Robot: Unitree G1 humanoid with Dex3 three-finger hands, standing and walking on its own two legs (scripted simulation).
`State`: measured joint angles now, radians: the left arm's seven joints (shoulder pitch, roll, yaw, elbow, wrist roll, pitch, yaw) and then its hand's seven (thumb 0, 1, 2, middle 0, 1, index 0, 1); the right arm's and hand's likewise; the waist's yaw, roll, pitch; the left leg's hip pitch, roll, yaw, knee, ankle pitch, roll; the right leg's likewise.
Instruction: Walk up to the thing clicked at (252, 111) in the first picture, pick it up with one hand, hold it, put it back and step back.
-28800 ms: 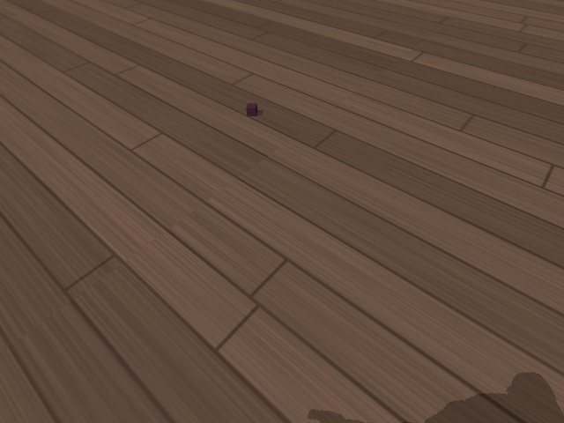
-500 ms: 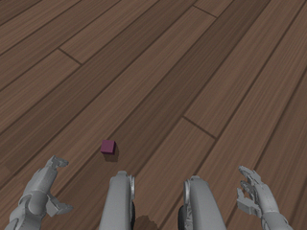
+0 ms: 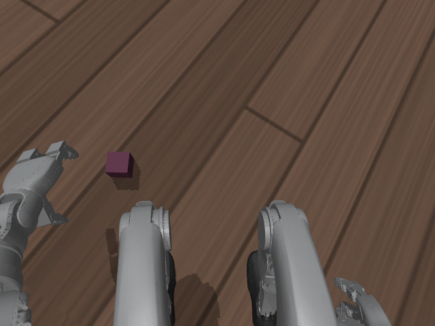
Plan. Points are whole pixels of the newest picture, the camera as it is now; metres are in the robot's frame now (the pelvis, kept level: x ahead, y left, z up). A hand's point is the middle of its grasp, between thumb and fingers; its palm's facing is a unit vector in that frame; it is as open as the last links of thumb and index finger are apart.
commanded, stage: rise first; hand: left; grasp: from above
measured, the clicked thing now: (120, 165) +0.47 +0.29 -0.36
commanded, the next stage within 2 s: approach in 1.16 s
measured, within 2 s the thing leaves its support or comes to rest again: neither
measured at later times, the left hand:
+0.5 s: hand (72, 178) +0.39 +0.34 -0.20, palm faces -0.48 -0.12 -0.87, open 14.1 cm
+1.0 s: hand (80, 173) +0.41 +0.34 -0.23, palm faces -0.45 -0.07 -0.89, open 14.1 cm
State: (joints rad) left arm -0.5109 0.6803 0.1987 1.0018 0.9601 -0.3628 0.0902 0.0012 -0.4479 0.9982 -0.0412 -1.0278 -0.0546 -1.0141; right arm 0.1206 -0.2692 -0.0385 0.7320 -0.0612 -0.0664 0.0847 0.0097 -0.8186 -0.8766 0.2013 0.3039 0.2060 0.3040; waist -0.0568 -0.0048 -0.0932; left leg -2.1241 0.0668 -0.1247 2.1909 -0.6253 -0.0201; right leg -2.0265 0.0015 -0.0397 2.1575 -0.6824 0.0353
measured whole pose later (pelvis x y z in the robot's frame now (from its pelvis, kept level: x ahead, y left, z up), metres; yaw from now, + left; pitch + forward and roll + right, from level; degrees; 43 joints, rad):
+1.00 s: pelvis +0.01 +0.00 -0.08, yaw -3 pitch +30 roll -7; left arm -0.78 0.83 0.21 1.39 1.35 -0.45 0.42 0.00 -0.49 0.98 -0.07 -0.95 -0.08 -0.94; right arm 0.05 -0.26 0.02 0.81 -0.20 0.02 0.13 0.00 -0.90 -0.89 0.20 0.30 0.21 0.30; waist -0.15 -0.06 -0.04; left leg -2.34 0.05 -0.19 2.45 -0.65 -0.04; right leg -2.23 0.02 -0.06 2.40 -0.70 0.04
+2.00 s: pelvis +0.01 +0.00 -0.07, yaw -3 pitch +30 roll -8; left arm -0.81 0.81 0.15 1.37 1.25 -0.37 0.30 0.00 -0.48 0.95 -0.10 -0.99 -0.12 -0.97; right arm 0.12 -0.27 0.06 0.77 -0.18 0.00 0.14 0.00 -0.91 -0.89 0.20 0.30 0.21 0.30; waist -0.20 -0.03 0.01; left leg -2.32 0.05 -0.20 2.44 -0.66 -0.04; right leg -2.21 0.03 -0.07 2.38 -0.70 0.05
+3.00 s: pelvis +0.01 +0.00 -0.08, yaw -3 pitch +30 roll -8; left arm -0.95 0.82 0.07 1.58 1.34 -0.31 0.46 0.00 -0.40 0.92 -0.16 -0.91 -0.17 -0.90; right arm 0.05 -0.27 0.08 0.77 -0.21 -0.08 0.14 0.00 -0.91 -0.89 0.20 0.30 0.21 0.30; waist -0.24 -0.05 -0.03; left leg -2.36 0.04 -0.20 2.46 -0.64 -0.04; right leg -2.24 0.03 -0.07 2.40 -0.69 0.05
